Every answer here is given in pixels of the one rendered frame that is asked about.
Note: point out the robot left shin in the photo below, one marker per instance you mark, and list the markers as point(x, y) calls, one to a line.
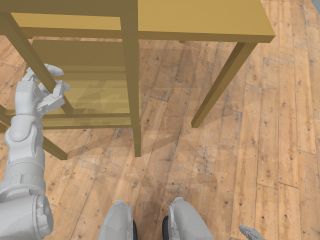
point(129, 233)

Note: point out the robot left thigh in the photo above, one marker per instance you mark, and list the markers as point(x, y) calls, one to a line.
point(118, 220)

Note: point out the left robot forearm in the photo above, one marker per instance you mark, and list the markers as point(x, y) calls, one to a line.
point(25, 167)

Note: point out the robot right hand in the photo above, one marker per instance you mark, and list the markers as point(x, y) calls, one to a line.
point(251, 234)

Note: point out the robot left upper arm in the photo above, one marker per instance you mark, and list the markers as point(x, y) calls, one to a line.
point(26, 218)

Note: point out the robot left hand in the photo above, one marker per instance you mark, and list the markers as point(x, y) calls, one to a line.
point(28, 95)

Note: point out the table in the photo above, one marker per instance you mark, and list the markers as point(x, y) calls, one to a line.
point(241, 21)

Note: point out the chair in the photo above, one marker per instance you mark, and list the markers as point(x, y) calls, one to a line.
point(104, 76)

